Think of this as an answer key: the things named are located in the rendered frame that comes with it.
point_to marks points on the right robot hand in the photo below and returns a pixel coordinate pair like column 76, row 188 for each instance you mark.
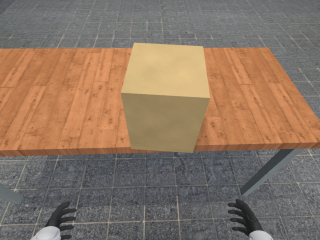
column 249, row 219

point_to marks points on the robot right forearm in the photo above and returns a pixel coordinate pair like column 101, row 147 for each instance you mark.
column 259, row 235

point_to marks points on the table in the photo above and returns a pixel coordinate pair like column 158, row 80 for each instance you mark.
column 67, row 101

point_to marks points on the carton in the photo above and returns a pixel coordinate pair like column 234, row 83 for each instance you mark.
column 165, row 95

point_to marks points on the robot left forearm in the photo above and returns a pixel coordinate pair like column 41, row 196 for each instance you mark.
column 48, row 233

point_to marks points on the left robot hand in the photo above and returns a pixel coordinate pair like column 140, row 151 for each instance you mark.
column 56, row 219

